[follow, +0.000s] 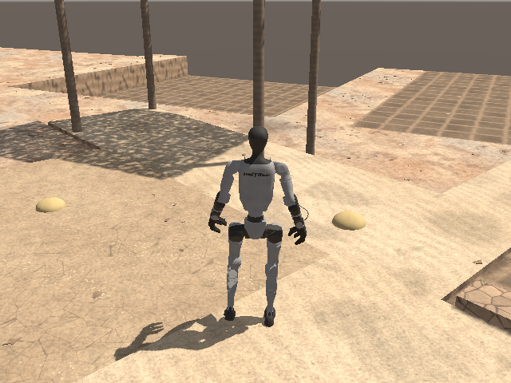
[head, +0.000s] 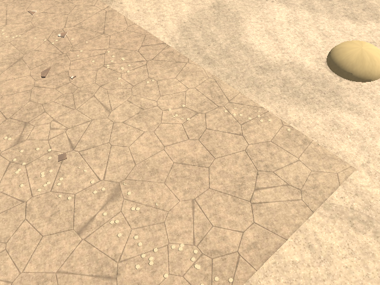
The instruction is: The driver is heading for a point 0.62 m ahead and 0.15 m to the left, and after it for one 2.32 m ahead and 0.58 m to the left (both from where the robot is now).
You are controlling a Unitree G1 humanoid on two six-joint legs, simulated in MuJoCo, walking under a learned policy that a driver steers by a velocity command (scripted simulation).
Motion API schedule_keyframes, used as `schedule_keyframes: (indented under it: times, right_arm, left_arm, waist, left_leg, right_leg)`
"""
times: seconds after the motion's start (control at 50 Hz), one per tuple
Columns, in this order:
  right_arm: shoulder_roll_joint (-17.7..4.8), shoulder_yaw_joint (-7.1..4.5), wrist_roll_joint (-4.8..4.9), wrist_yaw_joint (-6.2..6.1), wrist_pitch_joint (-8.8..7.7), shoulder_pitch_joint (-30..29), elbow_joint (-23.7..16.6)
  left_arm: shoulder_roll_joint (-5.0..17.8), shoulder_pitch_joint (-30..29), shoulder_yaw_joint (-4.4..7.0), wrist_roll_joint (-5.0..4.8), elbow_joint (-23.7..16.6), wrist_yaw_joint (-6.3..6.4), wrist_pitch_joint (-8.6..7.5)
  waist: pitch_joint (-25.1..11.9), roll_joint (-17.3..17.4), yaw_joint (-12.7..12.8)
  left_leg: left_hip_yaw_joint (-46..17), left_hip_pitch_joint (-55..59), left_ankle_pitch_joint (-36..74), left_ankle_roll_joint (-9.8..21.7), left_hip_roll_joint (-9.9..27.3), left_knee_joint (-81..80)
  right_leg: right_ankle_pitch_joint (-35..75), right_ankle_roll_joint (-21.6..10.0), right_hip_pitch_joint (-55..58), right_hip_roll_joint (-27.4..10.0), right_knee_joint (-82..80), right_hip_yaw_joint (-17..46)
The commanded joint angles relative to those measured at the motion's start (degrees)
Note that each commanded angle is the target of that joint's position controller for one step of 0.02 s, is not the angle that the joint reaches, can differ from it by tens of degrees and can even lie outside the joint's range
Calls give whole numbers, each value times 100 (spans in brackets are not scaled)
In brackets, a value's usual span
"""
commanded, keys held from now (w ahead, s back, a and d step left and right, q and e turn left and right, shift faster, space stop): w+q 0.56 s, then w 0.02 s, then w+e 0.12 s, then e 0.30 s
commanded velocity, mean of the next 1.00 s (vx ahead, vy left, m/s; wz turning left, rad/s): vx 0.43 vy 0.00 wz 0.24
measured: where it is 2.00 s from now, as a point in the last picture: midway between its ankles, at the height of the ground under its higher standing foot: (156, 251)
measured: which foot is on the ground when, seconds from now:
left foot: up 0.00-0.40, down 0.42-0.86, up 0.88-1.00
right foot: down 0.00-0.42, up 0.44-0.84, down 0.86-1.00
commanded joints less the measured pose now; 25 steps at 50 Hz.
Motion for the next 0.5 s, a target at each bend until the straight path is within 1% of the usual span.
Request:
schedule_keyframes:
  times: [0.02, 0.06, 0.08, 0.1, 0.12, 0.14, 0.16, 0.18, 0.2, 0.22, 0.24, 0.26, 0.3, 0.32, 0.34, 0.36, 0.38, 0.4, 0.42, 0.44, 0.46, 0.48, 0.5]
  right_arm:
    - [-293, -124, -10, -47, 102, 151, -339]
    - [-197, -109, -59, -50, 127, -123, -474]
    - [-165, -98, -83, -19, 99, -193, -479]
    - [-114, -79, -81, 19, 78, -318, -517]
    - [-203, -124, -80, 59, 42, -384, -507]
    - [-172, -110, -80, 95, 24, -530, -552]
    - [-174, -123, -73, 133, 0, -698, -624]
    - [-157, -112, -40, 177, 9, -879, -700]
    - [-100, -87, -46, 221, 21, -1136, -804]
    - [-83, -78, -51, 260, 35, -1309, -900]
    - [-104, -82, -48, 304, 53, -1427, -1002]
    - [-107, -79, -50, 351, 76, -1547, -1057]
    - [-113, -72, -50, 428, 121, -1709, -1182]
    - [-109, -78, -60, 443, 142, -1758, -1226]
    - [-173, -114, -81, 439, 155, -1661, -1242]
    - [-333, -205, -104, 419, 167, -1325, -1191]
    - [-555, -335, -118, 355, 172, -774, -1058]
    - [-761, -481, -112, 247, 175, 122, -818]
    - [-1146, -537, -49, 151, 200, 588, -637]
    - [-1593, -525, -40, 160, 144, 607, -864]
    - [-1428, -523, -70, 240, 122, 1481, -816]
    - [-1209, -502, -20, 225, 108, 1312, -576]
    - [-910, -389, 27, 194, 77, 529, -711]
  left_arm:
    - [609, -11, 214, 41, -145, 15, -220]
    - [727, 58, 275, 73, -10, 74, -262]
    - [778, 82, 297, 87, 25, 94, -278]
    - [800, 68, 306, 77, 49, 114, -281]
    - [816, 84, 310, 90, 66, 130, -310]
    - [843, 94, 318, 66, 91, 151, -317]
    - [858, 222, 336, 32, 164, 194, -318]
    - [885, 287, 350, -10, 207, 211, -286]
    - [931, 425, 378, -31, 261, 223, -255]
    - [971, 534, 404, -50, 313, 237, -223]
    - [981, 563, 419, -103, 360, 268, -182]
    - [1001, 624, 441, -116, 373, 286, -144]
    - [1101, 715, 488, -149, 383, 316, -44]
    - [1155, 738, 506, -175, 371, 325, 13]
    - [1241, 730, 529, -191, 362, 331, 45]
    - [1319, 735, 544, -206, 360, 329, 72]
    - [1336, 756, 533, -212, 361, 311, 95]
    - [1191, 684, 458, -203, 368, 289, 91]
    - [615, 939, 286, 16, 328, 267, 22]
    - [249, 1517, 100, 156, 139, 168, -179]
    - [857, 740, 145, -213, -294, 113, -397]
    - [864, 46, 153, -409, -437, 148, -457]
    - [891, -266, 118, -285, -505, 241, -433]
  waist:
    - [-141, -738, -27]
    - [-29, -595, -6]
    - [-79, -529, 13]
    - [-59, -536, 45]
    - [-29, -456, 69]
    - [4, -460, 118]
    - [78, -439, 182]
    - [202, -353, 245]
    - [300, -368, 369]
    - [354, -354, 431]
    - [428, -312, 425]
    - [445, -297, 489]
    - [485, -271, 552]
    - [469, -224, 553]
    - [370, -232, 480]
    - [109, -254, 299]
    - [-266, -250, 32]
    - [-654, -139, -488]
    - [-1059, 672, -482]
    - [-2036, 1752, -70]
    - [-3186, 809, -830]
    - [-2244, 255, -784]
    - [-1293, -256, -495]
  left_leg:
    - [-347, -773, 577, -89, 339, -162]
    - [-393, -948, 1105, -146, 304, -749]
    - [-325, -867, 1642, -139, 274, -1016]
    - [-250, -798, 2000, -115, 248, -1363]
    - [-264, -736, 2587, -76, 222, -1567]
    - [-181, -672, 2823, -36, 200, -1874]
    - [-310, -850, 3076, 8, 242, -2016]
    - [-230, -908, 3159, 48, 211, -2484]
    - [-134, -934, 3192, 81, 195, -2673]
    - [-134, -1019, 3128, 124, 220, -2801]
    - [-242, -1087, 3207, 158, 270, -3149]
    - [-152, -1101, 3143, 169, 224, -3295]
    - [3, -1160, 2684, 216, 161, -3491]
    - [177, -1054, 2306, 247, 62, -3600]
    - [336, -792, 1915, 307, -66, -3633]
    - [497, -338, 1585, 403, -244, -3597]
    - [703, 410, 1424, 534, -498, -3561]
    - [778, 1805, 1939, 791, -678, -3849]
    - [-236, 3743, 3420, 1167, 27, -3134]
    - [-2719, 5388, 5217, 2421, 1179, -2562]
    - [-4164, 6112, 2839, 2993, 1753, -3955]
    - [-3778, 5657, 1404, 2527, 1481, -4448]
    - [-3298, 4558, 1235, 2137, 1257, -4588]
  right_leg:
    - [946, -921, 593, -1539, -1650, 1123]
    - [1422, -902, 637, -1484, -1710, 670]
    - [1568, -879, 674, -1384, -1673, 405]
    - [1597, -824, 666, -1330, -1673, 194]
    - [1652, -785, 669, -1290, -1558, 36]
    - [1623, -749, 665, -1297, -1533, -105]
    - [1571, -719, 884, -1436, -1424, -98]
    - [1357, -651, 947, -1390, -1369, -261]
    - [1238, -643, 1038, -1469, -1292, -286]
    - [1145, -637, 1190, -1573, -1178, -272]
    - [932, -553, 1326, -1615, -1004, -318]
    - [836, -524, 1472, -1680, -836, -336]
    - [1037, -468, 1722, -1815, -434, -305]
    - [1420, -424, 1811, -1834, -202, -341]
    - [2111, -377, 1868, -1860, 154, -361]
    - [2901, -329, 1947, -1829, 769, -431]
    - [3451, -228, 1862, -1705, 1671, -583]
    - [3334, 9, 1114, -1471, 3136, -816]
    - [-512, 285, -904, -1007, 5296, -676]
    - [-3607, 656, -2852, -114, 7593, 66]
    - [-3021, 688, -3577, 40, 7597, 1021]
    - [-2440, 563, -4242, -279, 7086, 998]
    - [-1921, 518, -4282, -491, 6627, 846]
